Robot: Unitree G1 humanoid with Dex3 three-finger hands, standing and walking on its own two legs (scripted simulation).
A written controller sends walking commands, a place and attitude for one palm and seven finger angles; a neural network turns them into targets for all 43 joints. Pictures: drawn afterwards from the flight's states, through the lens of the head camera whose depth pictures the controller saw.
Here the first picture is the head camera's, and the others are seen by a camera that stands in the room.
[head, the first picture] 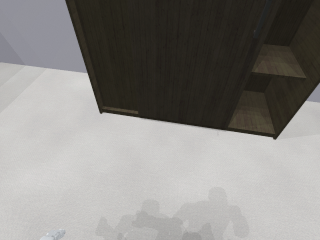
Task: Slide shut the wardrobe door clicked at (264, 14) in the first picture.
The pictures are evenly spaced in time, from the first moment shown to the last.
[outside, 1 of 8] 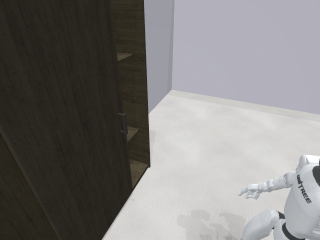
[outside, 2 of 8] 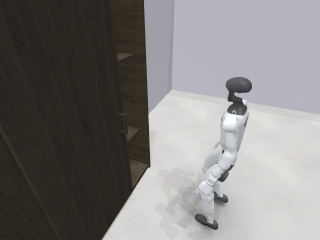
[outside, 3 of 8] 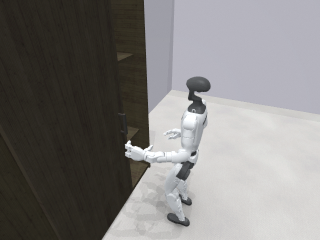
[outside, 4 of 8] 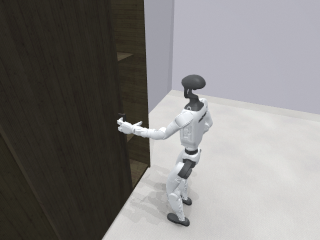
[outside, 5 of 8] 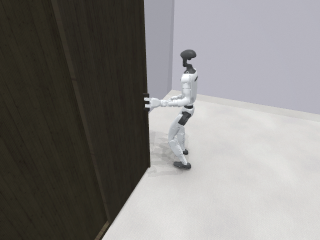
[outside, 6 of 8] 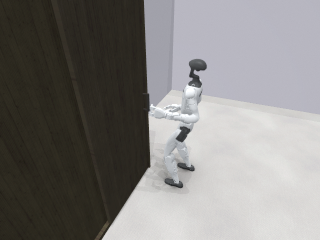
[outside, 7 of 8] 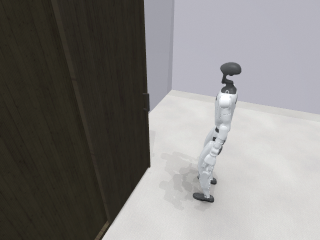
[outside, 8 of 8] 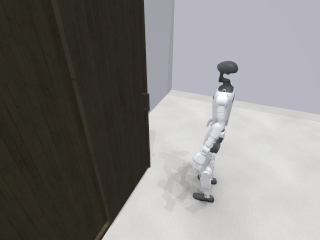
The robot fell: no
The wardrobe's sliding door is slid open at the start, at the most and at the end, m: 0.38 0.38 0.00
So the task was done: yes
